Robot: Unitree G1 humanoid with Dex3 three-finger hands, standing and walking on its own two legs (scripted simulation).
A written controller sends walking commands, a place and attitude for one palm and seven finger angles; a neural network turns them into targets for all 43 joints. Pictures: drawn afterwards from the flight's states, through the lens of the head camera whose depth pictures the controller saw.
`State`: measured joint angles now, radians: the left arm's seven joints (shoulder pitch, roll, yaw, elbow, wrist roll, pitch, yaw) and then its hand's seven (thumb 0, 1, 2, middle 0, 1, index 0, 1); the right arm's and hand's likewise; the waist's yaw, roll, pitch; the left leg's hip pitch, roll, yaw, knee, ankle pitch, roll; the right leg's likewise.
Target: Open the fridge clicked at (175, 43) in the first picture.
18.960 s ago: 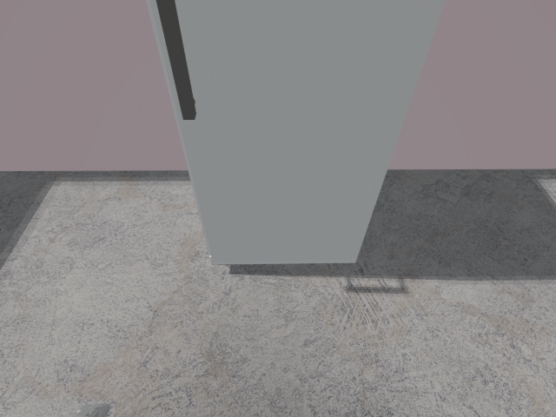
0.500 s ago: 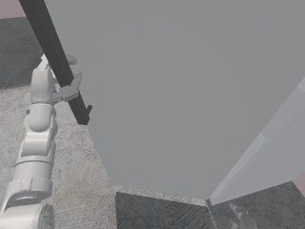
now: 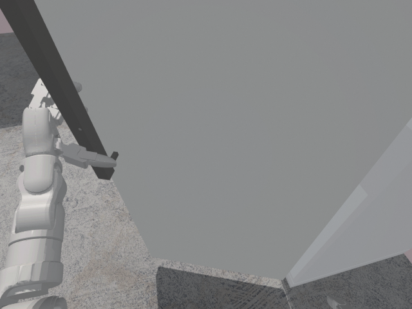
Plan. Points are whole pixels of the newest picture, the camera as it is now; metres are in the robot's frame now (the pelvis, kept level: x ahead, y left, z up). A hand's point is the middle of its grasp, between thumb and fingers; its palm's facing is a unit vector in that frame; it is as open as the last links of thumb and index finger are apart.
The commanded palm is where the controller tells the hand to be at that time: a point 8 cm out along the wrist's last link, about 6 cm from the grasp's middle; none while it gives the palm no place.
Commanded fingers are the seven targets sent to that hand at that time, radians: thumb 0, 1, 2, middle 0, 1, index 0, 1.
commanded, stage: loosen the grip on the handle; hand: left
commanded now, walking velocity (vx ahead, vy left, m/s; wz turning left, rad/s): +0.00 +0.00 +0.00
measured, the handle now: (79, 101) +0.40 +0.25 +0.21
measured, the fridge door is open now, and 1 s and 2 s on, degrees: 66 66 66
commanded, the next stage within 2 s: slip the hand off the handle in 0.02 s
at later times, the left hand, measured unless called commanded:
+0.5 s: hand (53, 130) +0.35 +0.29 +0.19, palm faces +0.37 -0.90 -0.24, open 14.7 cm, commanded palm +0.31 +0.33 +0.19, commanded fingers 0.00 -0.55 0.20 -0.25 -1.15 -0.25 -1.15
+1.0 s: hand (32, 150) +0.32 +0.31 +0.18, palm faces +0.35 -0.91 -0.22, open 14.7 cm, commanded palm +0.26 +0.35 +0.19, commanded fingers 0.00 -0.55 0.20 -0.25 -1.15 -0.25 -1.15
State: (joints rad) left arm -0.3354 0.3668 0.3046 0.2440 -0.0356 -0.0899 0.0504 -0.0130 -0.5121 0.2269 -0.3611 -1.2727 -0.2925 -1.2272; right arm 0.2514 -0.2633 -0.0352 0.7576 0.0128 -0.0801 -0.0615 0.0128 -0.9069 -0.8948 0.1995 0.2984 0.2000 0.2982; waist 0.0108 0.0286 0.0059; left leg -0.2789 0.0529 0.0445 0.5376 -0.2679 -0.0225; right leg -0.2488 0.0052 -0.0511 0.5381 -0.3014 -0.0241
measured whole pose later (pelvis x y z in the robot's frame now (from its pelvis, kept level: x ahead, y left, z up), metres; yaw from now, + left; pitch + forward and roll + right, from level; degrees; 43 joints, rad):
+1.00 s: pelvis -0.01 +0.02 -0.01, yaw +0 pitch +1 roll -1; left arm -0.19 0.45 0.46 0.22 -0.15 -0.16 -0.12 -0.02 -0.55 0.20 -0.26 -1.15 -0.25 -1.16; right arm 0.27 -0.25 0.00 0.73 0.04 -0.12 -0.10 0.01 -0.91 -0.89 0.20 0.30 0.20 0.30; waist 0.01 0.03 -0.01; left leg -0.32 0.04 0.05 0.62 -0.30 0.00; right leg -0.28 -0.01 -0.04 0.59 -0.32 0.00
